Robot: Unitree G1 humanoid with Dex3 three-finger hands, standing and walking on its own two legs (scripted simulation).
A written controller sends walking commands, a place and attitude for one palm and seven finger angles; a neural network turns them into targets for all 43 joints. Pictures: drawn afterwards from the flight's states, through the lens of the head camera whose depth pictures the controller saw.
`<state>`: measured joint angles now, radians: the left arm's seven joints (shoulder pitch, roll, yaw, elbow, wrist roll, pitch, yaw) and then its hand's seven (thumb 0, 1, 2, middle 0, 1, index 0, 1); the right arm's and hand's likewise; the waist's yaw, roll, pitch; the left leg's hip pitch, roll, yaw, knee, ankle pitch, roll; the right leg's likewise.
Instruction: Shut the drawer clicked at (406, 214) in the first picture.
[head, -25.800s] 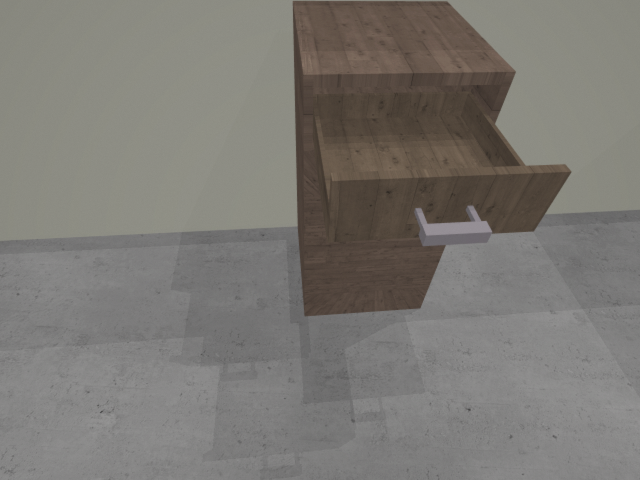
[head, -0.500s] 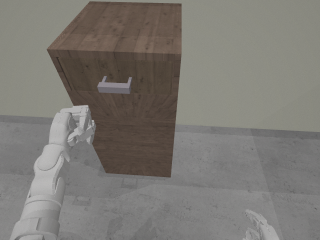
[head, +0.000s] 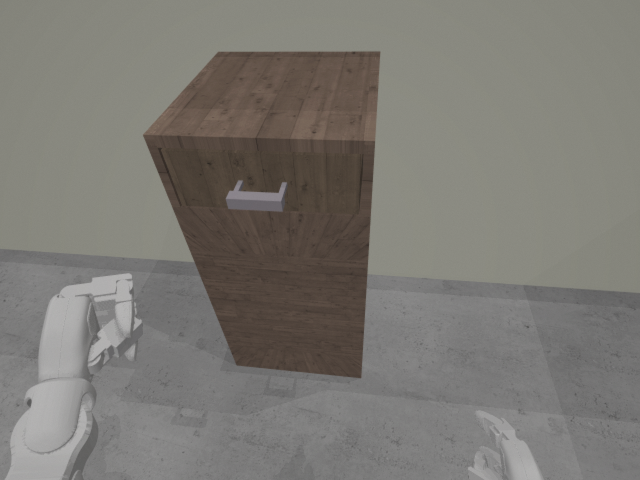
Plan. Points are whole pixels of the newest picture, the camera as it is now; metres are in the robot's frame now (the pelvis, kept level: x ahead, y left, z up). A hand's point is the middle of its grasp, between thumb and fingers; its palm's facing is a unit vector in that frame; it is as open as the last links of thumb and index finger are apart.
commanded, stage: draw the hand back to the body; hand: left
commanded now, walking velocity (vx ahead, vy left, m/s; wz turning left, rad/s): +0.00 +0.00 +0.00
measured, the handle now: (258, 193) +0.61 +0.19 +0.02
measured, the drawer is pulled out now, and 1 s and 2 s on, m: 0.00 0.00 0.00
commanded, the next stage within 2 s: step back with the hand held close in 0.38 s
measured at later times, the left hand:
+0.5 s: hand (93, 356) +0.19 +0.24 +0.15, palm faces +0.40 -0.85 -0.35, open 3.3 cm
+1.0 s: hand (52, 376) +0.16 +0.26 +0.15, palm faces +0.28 -0.82 -0.50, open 3.3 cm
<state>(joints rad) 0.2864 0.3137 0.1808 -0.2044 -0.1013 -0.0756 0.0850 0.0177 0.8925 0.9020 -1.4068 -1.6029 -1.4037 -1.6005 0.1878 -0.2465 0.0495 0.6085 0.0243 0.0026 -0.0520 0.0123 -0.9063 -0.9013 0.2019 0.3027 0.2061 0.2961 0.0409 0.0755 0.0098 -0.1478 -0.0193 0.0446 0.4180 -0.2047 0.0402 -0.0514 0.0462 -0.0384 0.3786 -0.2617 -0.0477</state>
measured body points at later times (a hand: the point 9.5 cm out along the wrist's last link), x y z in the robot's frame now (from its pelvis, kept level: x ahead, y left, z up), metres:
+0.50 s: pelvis +0.01 +0.00 +0.00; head -0.01 -0.02 +0.45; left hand +0.16 +0.28 +0.17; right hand +0.21 -0.21 -0.08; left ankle +0.02 +0.09 -0.74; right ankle -0.03 -0.09 -0.74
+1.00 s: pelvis -0.03 +0.03 +0.00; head +0.00 +0.02 +0.44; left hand +0.14 +0.31 +0.18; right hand +0.15 -0.22 -0.09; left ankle +0.02 +0.09 -0.74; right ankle -0.03 -0.09 -0.74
